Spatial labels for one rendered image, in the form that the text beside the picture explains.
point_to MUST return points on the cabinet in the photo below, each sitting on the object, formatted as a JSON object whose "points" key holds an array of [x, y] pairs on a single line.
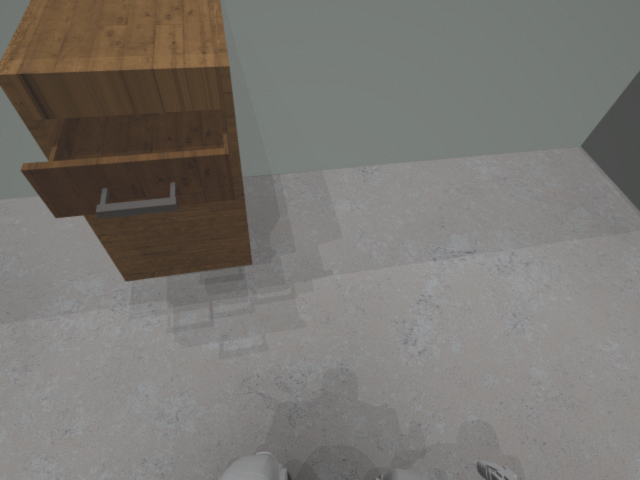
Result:
{"points": [[89, 58]]}

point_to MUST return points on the handle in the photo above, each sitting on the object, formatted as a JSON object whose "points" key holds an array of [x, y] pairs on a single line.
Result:
{"points": [[104, 210]]}

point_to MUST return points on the robot right hand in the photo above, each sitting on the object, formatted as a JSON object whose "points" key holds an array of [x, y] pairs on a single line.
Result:
{"points": [[492, 471]]}

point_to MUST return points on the drawer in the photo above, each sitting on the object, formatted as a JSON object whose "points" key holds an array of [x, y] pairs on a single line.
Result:
{"points": [[136, 157]]}

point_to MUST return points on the left robot thigh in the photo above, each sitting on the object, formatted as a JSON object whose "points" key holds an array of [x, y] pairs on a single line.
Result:
{"points": [[255, 467]]}

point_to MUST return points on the robot left shin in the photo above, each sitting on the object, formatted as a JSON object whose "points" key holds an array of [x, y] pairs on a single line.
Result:
{"points": [[266, 453]]}

